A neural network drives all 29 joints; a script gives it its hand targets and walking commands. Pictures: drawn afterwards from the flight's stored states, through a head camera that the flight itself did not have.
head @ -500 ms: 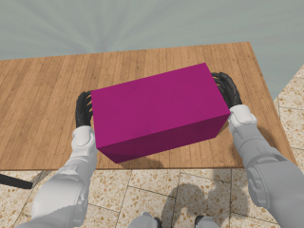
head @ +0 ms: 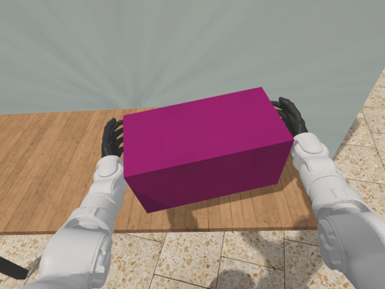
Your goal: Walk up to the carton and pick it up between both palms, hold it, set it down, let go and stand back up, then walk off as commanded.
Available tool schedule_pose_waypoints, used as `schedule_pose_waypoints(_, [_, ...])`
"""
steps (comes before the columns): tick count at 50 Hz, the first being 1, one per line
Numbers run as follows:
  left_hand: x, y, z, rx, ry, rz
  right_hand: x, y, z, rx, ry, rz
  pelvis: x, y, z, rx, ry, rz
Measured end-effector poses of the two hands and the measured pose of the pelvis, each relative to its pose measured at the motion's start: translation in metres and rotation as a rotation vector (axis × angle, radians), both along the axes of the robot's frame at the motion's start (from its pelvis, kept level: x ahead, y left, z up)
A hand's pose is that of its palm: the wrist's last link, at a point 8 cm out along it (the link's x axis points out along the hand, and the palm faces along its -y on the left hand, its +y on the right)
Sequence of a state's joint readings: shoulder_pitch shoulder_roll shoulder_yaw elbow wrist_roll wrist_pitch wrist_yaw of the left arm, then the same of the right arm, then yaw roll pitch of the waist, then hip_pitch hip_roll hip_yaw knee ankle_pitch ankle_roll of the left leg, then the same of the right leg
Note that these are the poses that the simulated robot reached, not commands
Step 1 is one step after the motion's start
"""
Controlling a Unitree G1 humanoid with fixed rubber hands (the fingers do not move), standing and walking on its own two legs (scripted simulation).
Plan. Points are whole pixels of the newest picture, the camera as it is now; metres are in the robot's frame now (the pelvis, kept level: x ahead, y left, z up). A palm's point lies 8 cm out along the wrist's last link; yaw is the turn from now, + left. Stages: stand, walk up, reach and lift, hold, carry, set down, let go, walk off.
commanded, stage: reach and lift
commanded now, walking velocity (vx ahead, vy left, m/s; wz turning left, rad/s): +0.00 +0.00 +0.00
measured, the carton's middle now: (203, 151) +0.40 +0.02 +0.08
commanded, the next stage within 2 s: hold in 1.56 s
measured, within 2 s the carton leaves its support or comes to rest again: neither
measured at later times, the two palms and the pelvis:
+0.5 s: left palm (107, 136) +0.39 +0.22 +0.14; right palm (298, 115) +0.43 -0.18 +0.15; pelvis +0.02 -0.01 +0.02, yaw +1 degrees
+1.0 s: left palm (101, 127) +0.37 +0.22 +0.18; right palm (314, 123) +0.38 -0.19 +0.17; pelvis +0.01 +0.00 +0.03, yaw +1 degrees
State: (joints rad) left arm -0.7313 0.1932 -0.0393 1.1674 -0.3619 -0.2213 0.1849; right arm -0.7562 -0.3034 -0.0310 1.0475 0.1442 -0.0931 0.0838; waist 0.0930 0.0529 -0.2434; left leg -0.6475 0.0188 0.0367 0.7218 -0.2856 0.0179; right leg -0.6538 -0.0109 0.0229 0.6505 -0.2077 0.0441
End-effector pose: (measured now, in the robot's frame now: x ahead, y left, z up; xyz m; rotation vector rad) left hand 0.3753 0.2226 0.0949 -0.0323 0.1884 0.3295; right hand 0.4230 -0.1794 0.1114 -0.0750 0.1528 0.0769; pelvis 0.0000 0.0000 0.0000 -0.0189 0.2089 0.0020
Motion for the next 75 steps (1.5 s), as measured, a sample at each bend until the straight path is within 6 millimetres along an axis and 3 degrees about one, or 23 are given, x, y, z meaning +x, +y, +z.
schedule_pose_waypoints(5, [-0.006,-0.001,0.013,-0.012,0.012,0.008,-0.004,0.0,0.016,-0.004,0.015,0.003,0.001,-0.005,0.007,0.011,-0.059,0.004])
schedule_pose_waypoints(10, [-0.008,-0.002,0.015,-0.015,0.051,0.012,-0.005,-0.001,0.017,0.008,0.058,0.0,0.002,-0.009,0.012,0.019,-0.097,0.006])
schedule_pose_waypoints(15, [-0.002,-0.003,0.019,-0.008,0.075,0.005,-0.001,-0.003,0.014,0.014,0.084,-0.005,0.005,-0.011,0.015,0.023,-0.091,0.006])
schedule_pose_waypoints(24, [0.015,0.0,0.041,-0.005,0.053,-0.013,0.011,-0.001,0.037,0.016,0.063,-0.017,0.016,-0.011,0.021,0.023,-0.094,0.006])
schedule_pose_waypoints(33, [0.011,0.007,0.05,0.005,0.064,-0.033,0.0,0.005,0.045,0.021,0.075,-0.034,0.028,-0.005,0.027,0.015,-0.137,0.006])
schedule_pose_waypoints(55, [-0.008,-0.007,0.089,0.073,0.073,-0.111,-0.047,-0.011,0.063,0.092,0.062,-0.103,0.009,-0.005,0.028,0.015,-0.226,0.008])
schedule_pose_waypoints(67, [-0.004,-0.011,0.101,0.063,0.068,-0.117,-0.044,-0.015,0.079,0.129,0.034,-0.111,0.005,-0.008,0.028,0.019,-0.231,0.008])
schedule_pose_waypoints(75, [0.003,-0.01,0.095,0.055,0.096,-0.116,-0.036,-0.014,0.077,0.122,0.048,-0.112,0.009,-0.008,0.029,0.019,-0.223,0.008])
